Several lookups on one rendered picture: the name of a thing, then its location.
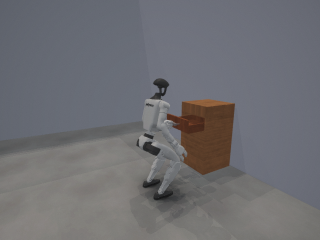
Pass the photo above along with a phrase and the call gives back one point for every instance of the right robot shin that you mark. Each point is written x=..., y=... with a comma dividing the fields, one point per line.
x=169, y=176

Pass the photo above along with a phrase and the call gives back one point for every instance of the robot right upper arm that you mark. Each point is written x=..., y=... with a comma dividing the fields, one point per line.
x=164, y=107

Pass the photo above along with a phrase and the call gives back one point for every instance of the left robot hand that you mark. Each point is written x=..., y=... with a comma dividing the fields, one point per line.
x=169, y=124

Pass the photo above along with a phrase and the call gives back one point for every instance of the humanoid robot torso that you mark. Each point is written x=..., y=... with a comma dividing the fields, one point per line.
x=150, y=121

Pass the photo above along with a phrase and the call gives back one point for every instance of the cabinet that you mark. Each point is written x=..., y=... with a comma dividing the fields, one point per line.
x=209, y=150

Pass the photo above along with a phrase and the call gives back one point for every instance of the drawer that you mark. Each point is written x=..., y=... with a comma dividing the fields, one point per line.
x=188, y=123

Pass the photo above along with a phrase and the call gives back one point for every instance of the right robot forearm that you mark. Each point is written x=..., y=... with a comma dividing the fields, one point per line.
x=170, y=139

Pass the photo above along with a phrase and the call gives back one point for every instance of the right robot hand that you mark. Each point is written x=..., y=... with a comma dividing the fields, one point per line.
x=179, y=151

